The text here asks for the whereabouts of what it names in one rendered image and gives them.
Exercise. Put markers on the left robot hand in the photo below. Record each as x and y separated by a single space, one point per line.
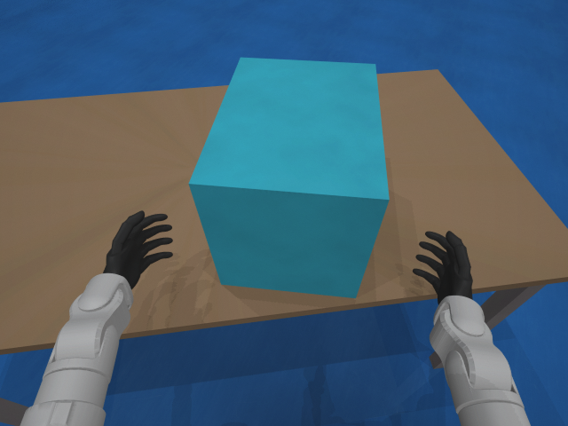
125 258

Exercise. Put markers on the right robot forearm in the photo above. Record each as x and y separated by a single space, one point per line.
477 373

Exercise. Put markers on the carton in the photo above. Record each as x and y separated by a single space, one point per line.
291 185

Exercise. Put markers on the table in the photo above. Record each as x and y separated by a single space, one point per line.
72 170

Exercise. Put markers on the right robot hand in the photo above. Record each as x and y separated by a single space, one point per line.
454 272

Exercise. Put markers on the left robot forearm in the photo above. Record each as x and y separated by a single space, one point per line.
75 381

